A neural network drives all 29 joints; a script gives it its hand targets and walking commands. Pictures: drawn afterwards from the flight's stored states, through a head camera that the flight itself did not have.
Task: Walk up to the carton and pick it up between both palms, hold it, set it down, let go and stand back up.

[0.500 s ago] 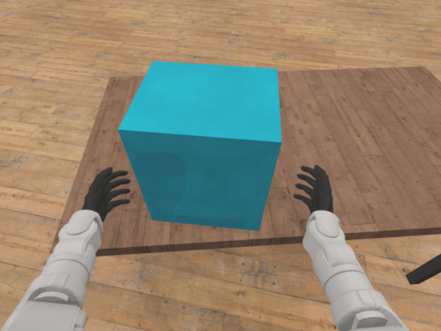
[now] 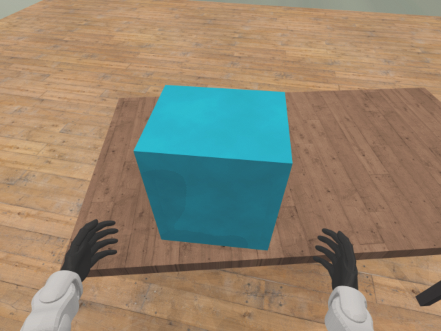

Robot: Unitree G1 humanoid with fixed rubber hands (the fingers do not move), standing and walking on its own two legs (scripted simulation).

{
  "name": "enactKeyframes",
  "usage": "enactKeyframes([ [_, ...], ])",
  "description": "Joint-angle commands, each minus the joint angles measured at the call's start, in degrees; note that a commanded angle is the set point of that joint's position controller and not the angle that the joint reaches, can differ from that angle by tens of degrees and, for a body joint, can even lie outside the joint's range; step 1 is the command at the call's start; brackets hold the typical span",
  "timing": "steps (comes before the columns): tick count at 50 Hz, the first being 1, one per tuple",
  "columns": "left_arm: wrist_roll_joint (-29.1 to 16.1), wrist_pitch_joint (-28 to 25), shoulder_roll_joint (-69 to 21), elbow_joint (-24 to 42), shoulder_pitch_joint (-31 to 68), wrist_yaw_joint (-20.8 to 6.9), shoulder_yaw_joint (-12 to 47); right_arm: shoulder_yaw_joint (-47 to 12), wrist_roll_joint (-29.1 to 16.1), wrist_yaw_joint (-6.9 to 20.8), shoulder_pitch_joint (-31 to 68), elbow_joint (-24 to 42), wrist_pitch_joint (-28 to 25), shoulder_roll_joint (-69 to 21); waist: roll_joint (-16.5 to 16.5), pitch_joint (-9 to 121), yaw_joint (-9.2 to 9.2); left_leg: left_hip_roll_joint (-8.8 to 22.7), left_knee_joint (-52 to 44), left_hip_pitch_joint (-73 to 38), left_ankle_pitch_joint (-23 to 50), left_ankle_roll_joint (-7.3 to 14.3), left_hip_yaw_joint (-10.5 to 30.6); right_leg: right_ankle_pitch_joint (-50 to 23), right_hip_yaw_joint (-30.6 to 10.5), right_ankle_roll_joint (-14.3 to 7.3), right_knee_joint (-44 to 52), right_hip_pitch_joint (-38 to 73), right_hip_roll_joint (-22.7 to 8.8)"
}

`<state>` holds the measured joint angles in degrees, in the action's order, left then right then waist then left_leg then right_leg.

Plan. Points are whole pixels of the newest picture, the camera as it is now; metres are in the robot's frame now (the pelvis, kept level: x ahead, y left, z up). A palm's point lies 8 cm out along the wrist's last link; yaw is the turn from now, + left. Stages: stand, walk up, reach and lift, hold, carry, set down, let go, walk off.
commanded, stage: set down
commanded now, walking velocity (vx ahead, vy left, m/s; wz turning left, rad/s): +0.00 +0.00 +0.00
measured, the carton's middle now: (218, 171) +0.48 -0.02 +0.02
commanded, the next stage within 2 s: none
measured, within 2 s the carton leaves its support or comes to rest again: neither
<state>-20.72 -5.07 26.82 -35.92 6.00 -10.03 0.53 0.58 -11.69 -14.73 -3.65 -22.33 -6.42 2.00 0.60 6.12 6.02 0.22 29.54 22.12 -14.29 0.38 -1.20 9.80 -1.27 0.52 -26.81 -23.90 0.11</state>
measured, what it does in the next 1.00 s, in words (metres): stands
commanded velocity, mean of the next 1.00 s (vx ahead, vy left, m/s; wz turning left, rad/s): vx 0.00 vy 0.00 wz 0.00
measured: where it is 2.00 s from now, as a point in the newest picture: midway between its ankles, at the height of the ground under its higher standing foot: outside the picture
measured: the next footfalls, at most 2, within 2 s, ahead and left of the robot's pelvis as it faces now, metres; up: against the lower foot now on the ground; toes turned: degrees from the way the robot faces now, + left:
none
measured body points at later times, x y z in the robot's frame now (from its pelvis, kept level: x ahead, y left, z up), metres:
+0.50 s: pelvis -0.01 +0.00 +0.00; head -0.03 +0.01 +0.45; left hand +0.22 +0.27 -0.02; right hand +0.18 -0.22 -0.01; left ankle +0.00 +0.11 -0.74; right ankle +0.04 -0.13 -0.74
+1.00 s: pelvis +0.00 +0.00 +0.00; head +0.00 +0.01 +0.45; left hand +0.21 +0.28 -0.04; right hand +0.18 -0.21 -0.03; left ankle +0.00 +0.11 -0.74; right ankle +0.04 -0.13 -0.74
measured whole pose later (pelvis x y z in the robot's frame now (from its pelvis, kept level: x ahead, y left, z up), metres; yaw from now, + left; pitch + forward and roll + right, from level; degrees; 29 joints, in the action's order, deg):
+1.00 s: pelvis +0.00 +0.00 +0.00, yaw +0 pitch +1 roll -1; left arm -19.8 -10.7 27.6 -34.3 -11.4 -8.0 3.5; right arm 0.0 -10.7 -9.5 -17.4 -16.7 -4.0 2.0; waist 0.6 2.9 3.3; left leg 0.6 29.5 15.0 -15.7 0.5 -1.2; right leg 11.2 -1.2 0.5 -26.8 -16.9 0.5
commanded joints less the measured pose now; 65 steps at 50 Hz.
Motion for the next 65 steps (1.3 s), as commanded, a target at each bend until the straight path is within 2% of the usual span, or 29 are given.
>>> enactKeyframes([
  [1, 0.5, -6.8, 16.3, 18.8, 8.1, 0.1, -7.5, -5.6, -0.5, 2.0, 5.5, 23.7, -6.6, 7.1, -6.0, 10.1, -11.09, 1.1, -2.3, -11.2, 16.9, -2.8, 1.1, -10.9, 0.1, -2.1, 2.8, 22.2, 1.2],
  [7, -0.8, -9.8, 17.2, 21.9, 2.7, 0.8, -6.2, -5.8, -0.2, 2.7, -0.5, 25.1, -7.3, 7.0, -5.7, 8.6, -11.36, 1.2, -3.3, -10.3, 14.9, -2.1, 1.2, -9.6, -0.5, -2.4, 3.0, 24.8, 0.4],
  [14, -3.6, -11.8, 18.0, 22.2, 1.8, 1.6, -3.0, -4.1, 1.2, 2.7, -1.9, 25.5, -4.9, 6.3, -5.6, 4.0, -8.90, 1.6, -6.2, -4.5, 2.5, -0.7, 1.8, -0.9, -0.7, -3.1, 2.7, 25.4, -0.4],
  [18, -4.3, -12.1, 17.6, 21.0, -0.1, 1.8, -2.1, -4.3, 1.5, 2.6, -3.7, 25.6, -3.0, 5.4, -5.7, 1.5, -8.60, 2.0, -8.2, -1.5, -3.5, 0.2, 2.0, 2.5, -0.7, -3.1, 2.1, 26.8, -0.6],
  [24, -3.0, -11.3, 17.3, 20.2, -4.3, 1.8, -2.4, -4.0, 1.3, 2.5, -6.7, 26.4, -1.1, 5.1, -5.9, -1.3, -9.31, 2.9, -10.5, 0.6, -7.2, 1.1, 2.3, 2.4, -0.8, -2.4, 1.4, 29.9, -0.3],
  [33, -0.4, -9.7, 15.5, 17.0, -6.6, 2.1, -3.5, -3.0, 1.9, 3.9, -6.6, 25.0, -0.9, 6.2, -6.9, -3.8, -10.95, 3.3, -11.7, 2.6, -8.6, 0.9, 2.3, 3.3, -0.3, -2.2, 0.9, 30.7, 0.3],
  [38, 0.9, -9.2, 15.0, 15.9, -6.9, 2.5, -4.0, -2.4, 2.7, 4.8, -6.3, 23.0, -1.4, 6.3, -7.2, -3.5, -11.17, 3.2, -12.0, 3.3, -8.5, 0.6, 2.1, 3.2, -0.2, -1.9, 0.7, 31.0, 0.4],
  [45, 2.4, -8.5, 13.4, 15.7, -8.6, 2.8, -4.3, -1.6, 3.7, 5.8, -6.4, 18.9, -2.5, 6.6, -7.6, -2.8, -10.96, 2.9, -11.1, 0.7, -4.2, -0.7, 1.7, 1.6, 0.1, -2.0, 1.4, 29.9, 0.2],
  [60, 7.2, -6.4, 8.2, 22.0, -17.0, 4.3, -5.0, -1.2, 3.9, 8.3, -10.7, 10.1, -6.6, 9.3, -10.3, -1.5, -11.30, 2.1, -6.6, -14.4, 22.8, -5.1, 1.0, -6.8, 0.5, -3.0, 4.8, 23.8, 1.3],
  [65, 8.6, -5.9, 7.1, 24.0, -18.7, 5.1, -5.5, -0.4, 4.1, 8.8, -10.8, 8.5, -7.9, 10.3, -10.3, -1.5, -11.14, 2.2, -5.8, -17.0, 28.1, -5.8, 0.8, -8.8, 0.3, -3.1, 5.3, 23.3, 1.6],
])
